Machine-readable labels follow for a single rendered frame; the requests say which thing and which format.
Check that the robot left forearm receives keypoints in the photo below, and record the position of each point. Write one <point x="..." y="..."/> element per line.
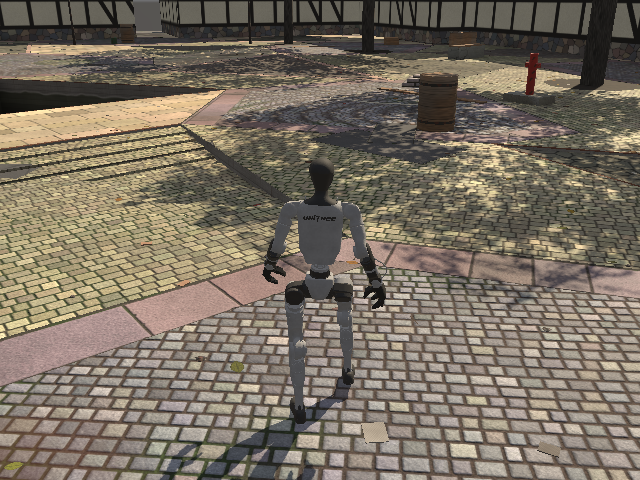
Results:
<point x="271" y="258"/>

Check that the robot right forearm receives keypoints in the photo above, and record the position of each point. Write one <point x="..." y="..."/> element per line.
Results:
<point x="371" y="269"/>

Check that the robot right thigh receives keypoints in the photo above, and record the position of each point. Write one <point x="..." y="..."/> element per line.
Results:
<point x="343" y="293"/>

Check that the robot right upper arm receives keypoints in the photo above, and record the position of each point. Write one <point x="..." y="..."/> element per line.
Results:
<point x="352" y="212"/>

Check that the robot left upper arm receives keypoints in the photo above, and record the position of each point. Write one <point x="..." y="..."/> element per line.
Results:
<point x="288" y="211"/>

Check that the robot right foot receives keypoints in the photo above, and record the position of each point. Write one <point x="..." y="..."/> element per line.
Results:
<point x="348" y="377"/>

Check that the robot right hand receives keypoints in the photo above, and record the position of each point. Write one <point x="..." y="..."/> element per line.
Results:
<point x="380" y="293"/>

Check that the robot left hand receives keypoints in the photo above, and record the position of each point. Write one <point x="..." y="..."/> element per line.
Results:
<point x="277" y="270"/>

